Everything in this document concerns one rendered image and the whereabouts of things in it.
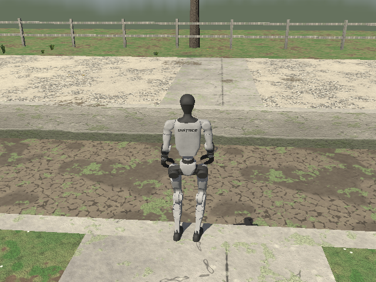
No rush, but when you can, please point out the robot right foot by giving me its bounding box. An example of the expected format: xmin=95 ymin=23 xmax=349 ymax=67
xmin=193 ymin=227 xmax=203 ymax=242

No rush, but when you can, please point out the right robot hand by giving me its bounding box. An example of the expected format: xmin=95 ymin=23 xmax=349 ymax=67
xmin=200 ymin=155 xmax=214 ymax=164

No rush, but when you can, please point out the left robot hand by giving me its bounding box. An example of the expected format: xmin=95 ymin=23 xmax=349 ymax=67
xmin=161 ymin=158 xmax=174 ymax=168

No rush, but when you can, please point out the right robot upper arm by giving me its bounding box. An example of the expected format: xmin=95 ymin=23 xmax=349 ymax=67
xmin=200 ymin=119 xmax=213 ymax=150

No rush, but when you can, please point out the robot right forearm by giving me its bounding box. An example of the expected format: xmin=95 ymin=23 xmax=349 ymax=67
xmin=207 ymin=142 xmax=214 ymax=158

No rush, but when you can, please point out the humanoid robot torso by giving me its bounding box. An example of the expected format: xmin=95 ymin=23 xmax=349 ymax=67
xmin=174 ymin=117 xmax=202 ymax=176

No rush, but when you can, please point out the left robot upper arm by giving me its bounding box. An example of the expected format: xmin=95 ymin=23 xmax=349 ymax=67
xmin=162 ymin=119 xmax=175 ymax=152

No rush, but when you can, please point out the robot left forearm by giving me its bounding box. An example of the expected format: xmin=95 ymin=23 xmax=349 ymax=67
xmin=161 ymin=144 xmax=169 ymax=161

